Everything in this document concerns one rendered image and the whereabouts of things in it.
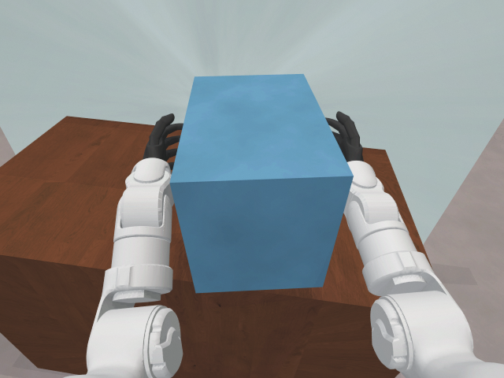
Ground carton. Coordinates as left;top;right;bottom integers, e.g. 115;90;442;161
170;74;354;293

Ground robot left forearm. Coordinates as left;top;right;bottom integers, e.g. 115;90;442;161
87;157;174;369

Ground robot right hand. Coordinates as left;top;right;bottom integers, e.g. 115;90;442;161
325;111;364;162

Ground robot right forearm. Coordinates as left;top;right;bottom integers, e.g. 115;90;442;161
343;161;473;350

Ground right robot upper arm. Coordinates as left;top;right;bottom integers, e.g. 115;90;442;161
370;291;504;378

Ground pedestal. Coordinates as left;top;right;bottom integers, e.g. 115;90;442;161
0;116;432;378

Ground left robot upper arm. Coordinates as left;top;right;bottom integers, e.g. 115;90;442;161
64;305;183;378

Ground robot left hand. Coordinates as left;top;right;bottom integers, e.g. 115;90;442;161
143;113;183;170

